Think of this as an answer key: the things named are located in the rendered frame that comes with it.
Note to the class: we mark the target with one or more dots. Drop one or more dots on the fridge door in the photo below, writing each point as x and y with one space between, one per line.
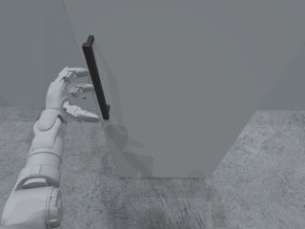
183 77

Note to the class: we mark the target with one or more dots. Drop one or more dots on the handle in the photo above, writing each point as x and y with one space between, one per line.
95 78

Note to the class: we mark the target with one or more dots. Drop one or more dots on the left robot forearm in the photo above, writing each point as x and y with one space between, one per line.
42 168

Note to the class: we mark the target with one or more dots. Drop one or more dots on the left robot upper arm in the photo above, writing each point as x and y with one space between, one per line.
34 208

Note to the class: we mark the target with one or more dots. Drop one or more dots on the left robot hand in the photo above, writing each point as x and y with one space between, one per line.
58 95

